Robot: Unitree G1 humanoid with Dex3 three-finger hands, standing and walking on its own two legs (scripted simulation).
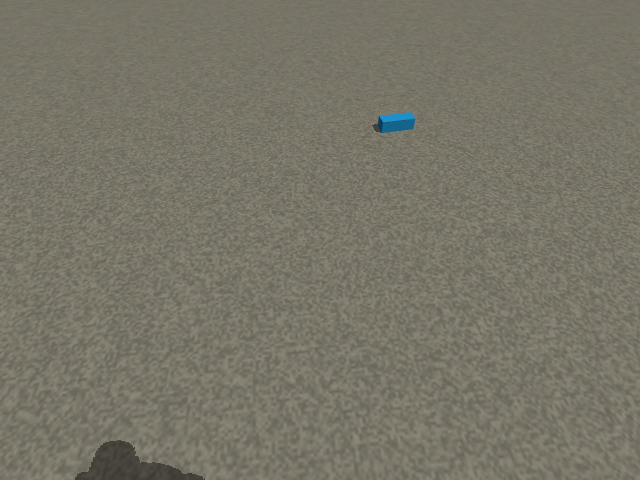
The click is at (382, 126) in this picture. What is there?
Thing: lying carton
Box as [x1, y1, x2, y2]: [378, 112, 414, 132]
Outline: 414,117 410,112 381,115 379,116 378,127 381,132 410,129 413,127
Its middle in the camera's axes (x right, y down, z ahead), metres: +0.44 -0.71 +2.30
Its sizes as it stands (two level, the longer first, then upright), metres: 0.198 0.074 0.070
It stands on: the floor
